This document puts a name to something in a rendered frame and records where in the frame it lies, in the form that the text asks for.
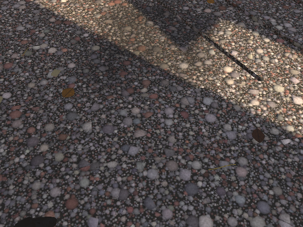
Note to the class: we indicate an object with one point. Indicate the left robot hand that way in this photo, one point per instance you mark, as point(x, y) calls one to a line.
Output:
point(37, 222)

